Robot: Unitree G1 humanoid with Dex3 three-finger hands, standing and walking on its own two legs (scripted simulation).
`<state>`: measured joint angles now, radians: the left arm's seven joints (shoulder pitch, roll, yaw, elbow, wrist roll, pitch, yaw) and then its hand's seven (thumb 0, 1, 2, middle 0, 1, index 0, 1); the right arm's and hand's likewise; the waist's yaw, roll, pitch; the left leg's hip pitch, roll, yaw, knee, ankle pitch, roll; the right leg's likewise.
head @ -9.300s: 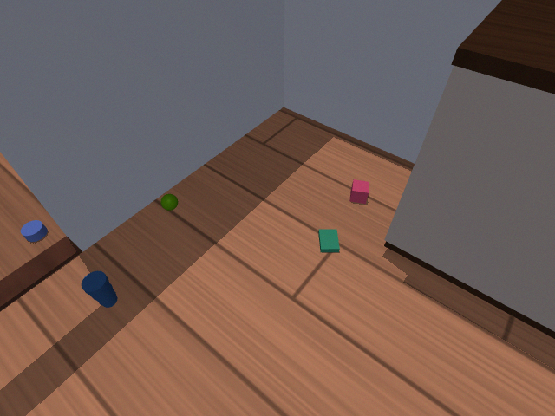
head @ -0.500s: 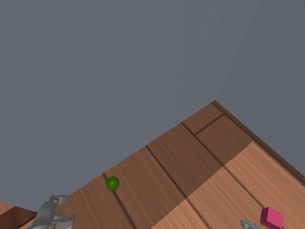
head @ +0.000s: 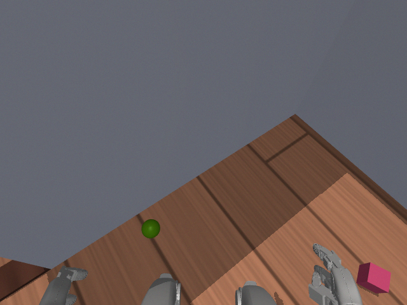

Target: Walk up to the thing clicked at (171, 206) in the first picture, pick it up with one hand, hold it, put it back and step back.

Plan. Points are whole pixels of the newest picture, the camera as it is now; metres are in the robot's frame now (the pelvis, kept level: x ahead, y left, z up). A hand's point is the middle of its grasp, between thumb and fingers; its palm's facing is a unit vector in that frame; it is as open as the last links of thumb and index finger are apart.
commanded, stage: rise first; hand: left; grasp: from above
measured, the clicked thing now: (150, 228) +0.42 +0.24 -0.65
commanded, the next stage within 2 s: none
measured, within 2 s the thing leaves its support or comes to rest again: neither
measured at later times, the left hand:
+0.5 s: hand (102, 269) +0.22 +0.29 -0.32, palm faces -0.42 -0.51 -0.75, open 14.1 cm
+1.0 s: hand (118, 249) +0.30 +0.30 -0.45, palm faces -0.48 -0.15 -0.86, open 14.1 cm
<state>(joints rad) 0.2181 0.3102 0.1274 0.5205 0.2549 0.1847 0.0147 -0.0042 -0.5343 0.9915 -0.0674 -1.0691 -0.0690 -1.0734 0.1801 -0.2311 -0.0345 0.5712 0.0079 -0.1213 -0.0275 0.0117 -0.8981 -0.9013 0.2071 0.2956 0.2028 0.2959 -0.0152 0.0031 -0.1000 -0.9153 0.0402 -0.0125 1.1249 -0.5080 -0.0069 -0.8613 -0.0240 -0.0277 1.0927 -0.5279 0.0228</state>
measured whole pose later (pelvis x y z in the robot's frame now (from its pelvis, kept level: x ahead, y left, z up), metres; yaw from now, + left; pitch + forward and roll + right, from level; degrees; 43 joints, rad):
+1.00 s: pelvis -0.09 +0.00 -0.30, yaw -5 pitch +32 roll -6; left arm -0.61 0.66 0.13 1.09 1.06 -0.27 0.22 0.00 -0.53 1.04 -0.06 -1.04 -0.07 -1.05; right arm 0.13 -0.28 -0.04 0.75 -0.06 -0.06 0.07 0.01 -0.88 -0.90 0.21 0.30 0.20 0.30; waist -0.08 0.00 -0.10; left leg -2.15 0.04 -0.11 2.21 -0.62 -0.01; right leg -2.07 0.00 -0.05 2.17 -0.67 0.02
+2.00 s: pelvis -0.08 +0.00 -0.36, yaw -7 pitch +34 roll -7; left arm -0.80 0.72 0.16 1.36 1.27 -0.29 0.42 0.00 -0.52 1.00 -0.08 -1.03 -0.09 -1.03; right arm 0.09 -0.26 -0.01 0.78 -0.15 -0.04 0.13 0.00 -0.91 -0.90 0.21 0.30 0.20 0.30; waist -0.14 -0.02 -0.05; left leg -2.31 0.04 -0.14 2.39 -0.68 -0.01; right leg -2.22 0.01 -0.06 2.34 -0.72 0.04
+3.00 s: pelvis -0.08 +0.00 -0.36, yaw -8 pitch +32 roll -9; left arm -0.83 0.79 0.10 1.36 1.17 -0.29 0.29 0.00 -0.49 0.93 -0.07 -1.10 -0.11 -1.06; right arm 0.15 -0.29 0.08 0.73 -0.15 -0.02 0.14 0.00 -0.91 -0.90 0.21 0.30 0.20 0.30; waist -0.18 -0.04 0.04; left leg -2.33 0.03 -0.17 2.43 -0.67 -0.01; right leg -2.22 0.02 -0.09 2.35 -0.70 0.04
